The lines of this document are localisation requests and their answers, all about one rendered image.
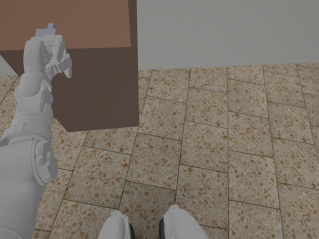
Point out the cabinet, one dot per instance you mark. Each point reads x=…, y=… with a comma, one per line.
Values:
x=103, y=91

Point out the robot left forearm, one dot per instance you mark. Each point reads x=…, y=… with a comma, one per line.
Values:
x=34, y=116

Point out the right robot shin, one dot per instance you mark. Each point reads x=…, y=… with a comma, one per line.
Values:
x=171, y=208

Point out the robot shin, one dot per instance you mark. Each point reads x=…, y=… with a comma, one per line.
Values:
x=116, y=212
x=171, y=208

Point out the handle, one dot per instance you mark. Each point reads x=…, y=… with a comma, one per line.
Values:
x=50, y=30

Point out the drawer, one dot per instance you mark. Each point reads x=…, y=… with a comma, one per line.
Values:
x=82, y=23

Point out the left robot hand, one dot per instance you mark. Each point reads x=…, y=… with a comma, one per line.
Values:
x=36, y=57

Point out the left robot shin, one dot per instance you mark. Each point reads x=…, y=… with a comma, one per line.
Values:
x=116, y=212

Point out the robot left upper arm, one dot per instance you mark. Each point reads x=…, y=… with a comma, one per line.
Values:
x=26, y=169

